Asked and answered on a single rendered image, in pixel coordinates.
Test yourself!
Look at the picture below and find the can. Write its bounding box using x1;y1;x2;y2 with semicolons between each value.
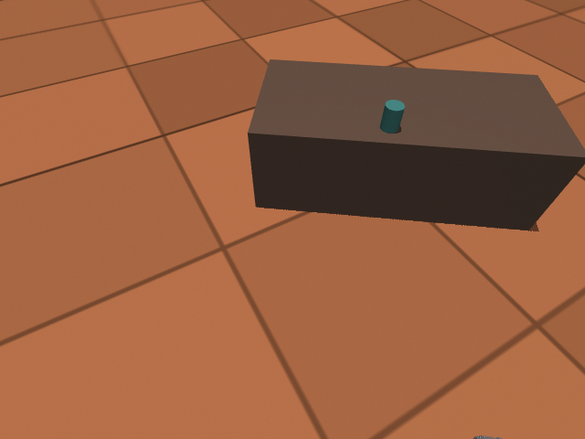
380;100;405;134

